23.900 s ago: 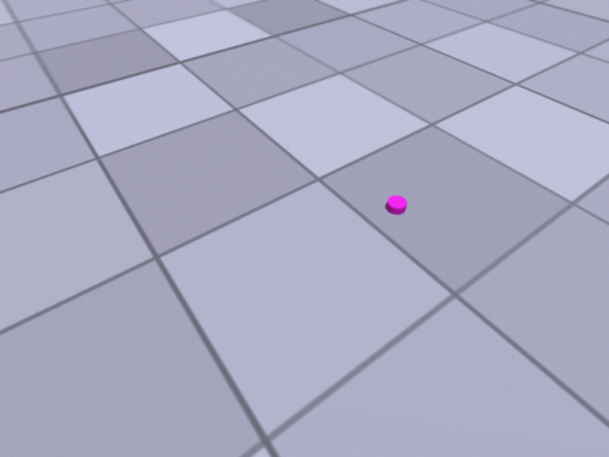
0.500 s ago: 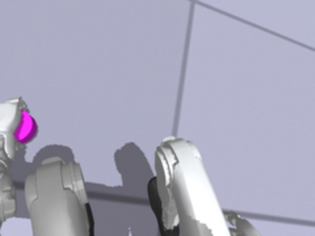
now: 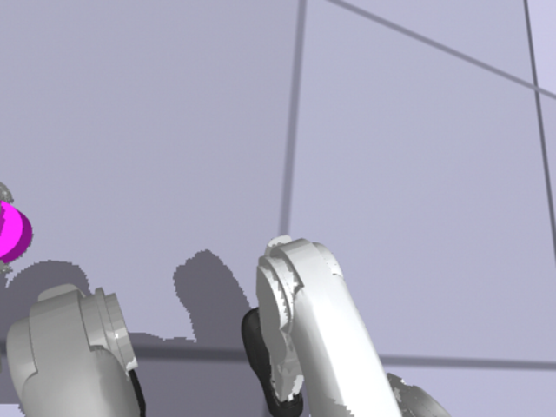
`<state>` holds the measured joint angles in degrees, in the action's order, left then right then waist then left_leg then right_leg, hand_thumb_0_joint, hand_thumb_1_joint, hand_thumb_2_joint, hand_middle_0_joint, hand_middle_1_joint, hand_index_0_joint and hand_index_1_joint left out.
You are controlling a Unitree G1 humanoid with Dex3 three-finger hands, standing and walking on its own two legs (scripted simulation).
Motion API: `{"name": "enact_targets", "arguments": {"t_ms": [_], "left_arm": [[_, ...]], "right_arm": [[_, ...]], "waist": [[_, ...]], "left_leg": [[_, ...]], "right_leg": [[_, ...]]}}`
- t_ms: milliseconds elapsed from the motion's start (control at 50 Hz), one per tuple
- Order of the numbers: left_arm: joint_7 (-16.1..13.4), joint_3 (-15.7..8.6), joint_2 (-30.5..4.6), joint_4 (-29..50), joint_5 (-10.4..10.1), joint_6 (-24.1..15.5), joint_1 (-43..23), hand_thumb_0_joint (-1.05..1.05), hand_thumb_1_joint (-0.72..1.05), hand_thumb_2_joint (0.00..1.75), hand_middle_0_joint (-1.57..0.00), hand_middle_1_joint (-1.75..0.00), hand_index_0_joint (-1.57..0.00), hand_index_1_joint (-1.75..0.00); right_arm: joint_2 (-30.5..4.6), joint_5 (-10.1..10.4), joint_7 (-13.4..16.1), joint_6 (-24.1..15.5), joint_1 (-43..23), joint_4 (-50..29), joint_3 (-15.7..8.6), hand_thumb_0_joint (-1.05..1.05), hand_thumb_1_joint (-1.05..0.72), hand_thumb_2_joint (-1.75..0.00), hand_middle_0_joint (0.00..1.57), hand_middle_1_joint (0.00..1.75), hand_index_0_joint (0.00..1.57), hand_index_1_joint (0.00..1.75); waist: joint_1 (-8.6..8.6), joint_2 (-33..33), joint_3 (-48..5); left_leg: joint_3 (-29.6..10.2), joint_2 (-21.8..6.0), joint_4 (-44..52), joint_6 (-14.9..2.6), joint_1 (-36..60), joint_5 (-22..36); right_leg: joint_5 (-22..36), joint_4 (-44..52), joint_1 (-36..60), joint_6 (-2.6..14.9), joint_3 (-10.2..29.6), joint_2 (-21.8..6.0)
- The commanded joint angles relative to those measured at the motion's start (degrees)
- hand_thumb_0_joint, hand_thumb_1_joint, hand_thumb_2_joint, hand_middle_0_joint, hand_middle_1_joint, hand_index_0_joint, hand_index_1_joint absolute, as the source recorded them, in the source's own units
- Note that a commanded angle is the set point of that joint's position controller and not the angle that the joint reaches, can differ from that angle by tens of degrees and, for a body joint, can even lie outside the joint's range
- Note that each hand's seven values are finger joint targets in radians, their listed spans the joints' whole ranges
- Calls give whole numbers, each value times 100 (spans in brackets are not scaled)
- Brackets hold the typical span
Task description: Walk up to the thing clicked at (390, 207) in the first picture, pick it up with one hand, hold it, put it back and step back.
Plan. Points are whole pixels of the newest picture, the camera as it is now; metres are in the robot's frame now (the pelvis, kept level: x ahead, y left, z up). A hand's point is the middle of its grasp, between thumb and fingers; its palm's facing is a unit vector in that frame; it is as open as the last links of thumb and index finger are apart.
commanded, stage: rest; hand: left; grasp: from above
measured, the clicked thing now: out of the picture +0.41 +0.31 -0.25
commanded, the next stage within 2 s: open in 0.56 s
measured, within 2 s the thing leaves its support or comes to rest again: rests again in 0.32 s
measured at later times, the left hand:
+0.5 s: hand out of the picture +0.41 +0.31 -0.24, palm faces -0.42 -0.18 -0.89, open 11.2 cm
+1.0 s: hand out of the picture +0.40 +0.31 -0.24, palm faces -0.40 -0.11 -0.91, open 12.4 cm
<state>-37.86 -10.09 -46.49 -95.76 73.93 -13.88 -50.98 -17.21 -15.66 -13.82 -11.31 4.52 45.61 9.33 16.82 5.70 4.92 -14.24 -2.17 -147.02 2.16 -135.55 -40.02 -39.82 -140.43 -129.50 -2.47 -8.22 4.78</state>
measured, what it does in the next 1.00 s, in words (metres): stands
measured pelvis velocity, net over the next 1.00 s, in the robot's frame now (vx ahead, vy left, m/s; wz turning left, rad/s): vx -0.01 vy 0.01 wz -0.04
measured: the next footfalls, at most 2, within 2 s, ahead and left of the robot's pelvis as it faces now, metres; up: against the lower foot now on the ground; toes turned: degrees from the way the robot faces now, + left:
none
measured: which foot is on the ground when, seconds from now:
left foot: down 0.00-1.00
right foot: down 0.00-1.00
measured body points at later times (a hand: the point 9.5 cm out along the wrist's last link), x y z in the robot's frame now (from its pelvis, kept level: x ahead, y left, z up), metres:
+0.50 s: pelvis +0.00 +0.00 +0.00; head +0.26 +0.12 +0.35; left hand +0.43 +0.32 -0.19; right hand +0.07 -0.25 -0.07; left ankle +0.07 +0.14 -0.26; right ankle +0.10 -0.12 -0.26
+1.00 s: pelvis -0.01 +0.01 +0.01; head +0.24 +0.13 +0.36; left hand +0.42 +0.31 -0.19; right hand +0.06 -0.25 -0.06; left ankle +0.07 +0.14 -0.26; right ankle +0.10 -0.12 -0.26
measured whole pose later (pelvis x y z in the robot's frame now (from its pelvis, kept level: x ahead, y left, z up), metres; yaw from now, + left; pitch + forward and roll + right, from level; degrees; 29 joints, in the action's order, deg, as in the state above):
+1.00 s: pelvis -0.01 +0.01 +0.01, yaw -2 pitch +25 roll -13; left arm -44.0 -4.2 -49.9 -100.5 71.2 -12.0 -53.0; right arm -19.3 -16.8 -18.6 -18.1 2.2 44.9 14.4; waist 18.2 7.9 7.9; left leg -16.7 -2.5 -147.3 1.7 -133.5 -40.4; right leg -39.0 -138.2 -126.4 -3.4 -10.2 5.7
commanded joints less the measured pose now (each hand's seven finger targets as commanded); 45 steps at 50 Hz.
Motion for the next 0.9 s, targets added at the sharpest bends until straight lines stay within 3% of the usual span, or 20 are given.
{"name": "enact_targets", "arguments": {"t_ms": [0, 100, 140, 220, 280, 300, 360, 420, 460, 480, 520, 540, 580, 640, 760, 820, 840, 880], "left_arm": [[-443, 63, -1382, 648, -84, 30, -1568, 0, 49, 85, -84, -82, -86, -79], [-602, 190, -1307, 498, -142, 114, -1669, 0, 46, 83, -81, -83, -84, -80], [-669, 109, -1321, 375, -174, 143, -1662, 0, 46, 81, -81, -82, -84, -78], [-660, 334, -1177, 211, -273, 236, -1636, 0, 43, 81, -79, -82, -82, -79], [-614, 106, -1546, 408, -325, 219, -1822, 0, 43, 82, -80, -82, -82, -79], [-583, 174, -1467, 225, -345, 246, -1712, 0, 43, 83, -80, -82, -83, -79], [-550, 36, -1620, 249, -361, 216, -1651, 0, 43, 85, -80, -84, -82, -81], [-448, 148, -1576, 185, -370, 202, -1619, 0, 43, 85, -81, -84, -83, -81], [-415, -81, -1812, 70, -364, 208, -1397, 0, 44, 83, -81, -83, -83, -80], [-406, -74, -1767, 103, -419, 179, -1362, 0, 44, 82, -81, -82, -83, -79], [-362, -36, -1808, 84, -369, 151, -1445, 0, 45, 83, -82, -81, -84, -79], [-332, 264, -1530, 256, -404, 97, -1679, 0, 42, 85, -81, -80, -82, -79], [-370, 157, -1775, 224, -380, 31, -1635, 0, 43, 82, -81, -81, -83, -79], [-455, 128, -1825, 178, -309, -71, -1535, 0, 46, 79, -82, -78, -85, -76], [-627, 525, -1421, 225, -313, -53, -1585, 0, -2, 69, -37, -78, -40, -75], [-753, 554, -1477, 224, -307, 13, -1554, 0, -23, 72, -28, -81, -31, -78], [-819, 462, -1537, 246, -307, 43, -1602, 0, -26, 75, -26, -82, -29, -80], [-869, 552, -1441, 172, -305, 143, -1559, 0, -31, 78, -23, -85, -25, -83]], "right_arm": [[-1655, 34, -14, -113, 852, -26, -388, 0, -89, -89, 20, 30, 20, 30], [-1740, 11, -119, -240, 776, 40, -339, 0, -89, -90, 20, 30, 20, 30], [-1765, 6, -158, -278, 850, 52, -294, 0, -89, -89, 20, 30, 20, 30], [-1788, -17, -269, -411, 790, 83, -241, 0, -90, -90, 20, 30, 20, 30], [-1879, -14, -321, -507, 917, -1, -208, 0, -90, -90, 20, 30, 20, 30], [-1835, 19, -339, -516, 905, 39, -183, 0, -90, -90, 20, 30, 20, 30], [-1919, -15, -367, -596, 816, -76, -184, 0, -90, -90, 20, 30, 20, 30], [-1904, -11, -379, -631, 745, -112, -135, 0, -90, -90, 20, 30, 20, 30], [-1980, -27, -379, -598, 920, -104, -154, 0, -90, -90, 20, 30, 20, 30], [-1947, -17, -372, -587, 846, -135, -143, 0, -90, -90, 20, 30, 20, 30], [-1960, -35, -369, -590, 887, -140, -119, 0, -90, -90, 20, 30, 20, 30], [-1945, -31, -366, -618, 684, -244, -66, 0, -90, -90, 20, 30, 20, 30], [-2008, -4, -333, -599, 704, -206, -71, 0, -90, -90, 20, 30, 20, 30], [-2070, -67, -317, -597, 809, -186, -68, 0, -90, -90, 20, 30, 20, 30], [-2026, -71, -335, -660, 575, -38, -18, 0, -88, -89, 20, 30, 20, 30], [-2064, -56, -373, -694, 542, -73, -4, 0, -88, -89, 20, 30, 20, 30], [-2080, -71, -390, -690, 609, -49, 2, 0, -88, -89, 20, 30, 20, 30], [-2057, -42, -421, -708, 583, -49, -19, 0, -88, -89, 20, 30, 20, 30]], "waist": [[91, -2513, -3599], [169, -2603, -3568], [236, -2588, -3564], [278, -2593, -3505], [316, -2583, -3567], [269, -2594, -3495], [293, -2645, -3558], [290, -2657, -3471], [283, -2547, -3461], [211, -2516, -3474], [345, -2566, -3352], [373, -2521, -3299], [380, -2499, -3309], [407, -2510, -3224], [414, -2549, -3052], [364, -2707, -3039], [381, -2602, -3092], [406, -2526, -3024]], "left_leg": [[791, -35, 1459, -268, 2689, 677], [720, -64, 1448, -237, 2854, 873], [700, -65, 1430, -224, 2936, 1030], [686, -90, 1368, -217, 2922, 1143], [695, -90, 1307, -242, 2954, 1299], [691, -100, 1312, -234, 2911, 1231], [648, -113, 1330, -210, 2984, 1334], [644, -108, 1332, -232, 2852, 1216], [656, -106, 1324, -249, 2825, 1294], [636, -112, 1346, -251, 2751, 1230], [620, -120, 1312, -245, 2826, 1229], [589, -121, 1309, -252, 2732, 1097], [571, -135, 1309, -255, 2764, 1037], [541, -129, 1384, -235, 2808, 948], [476, -138, 1453, -198, 2828, 713], [484, -151, 1514, -182, 2911, 748], [473, -152, 1500, -198, 2858, 803], [483, -150, 1422, -202, 2837, 840]], "right_leg": [[1096, 1405, 1769, 392, -600, 207], [1320, 1320, 1723, 377, -671, 222], [1499, 1288, 1801, 359, -710, 208], [1618, 1295, 1893, 351, -704, 230], [1793, 1352, 2109, 318, -686, 220], [1728, 1327, 2092, 332, -679, 224], [1794, 1284, 2199, 342, -740, 231], [1699, 1327, 2217, 342, -731, 248], [1780, 1368, 2345, 319, -737, 249], [1696, 1388, 2352, 334, -714, 264], [1702, 1336, 2259, 321, -770, 243], [1570, 1366, 2177, 328, -772, 247], [1554, 1378, 2220, 320, -800, 262], [1406, 1398, 2176, 339, -843, 255], [1193, 1431, 1964, 343, -876, 270], [1247, 1379, 1924, 368, -839, 291], [1289, 1435, 1964, 348, -866, 294], [1345, 1400, 1899, 330, -850, 259]]}}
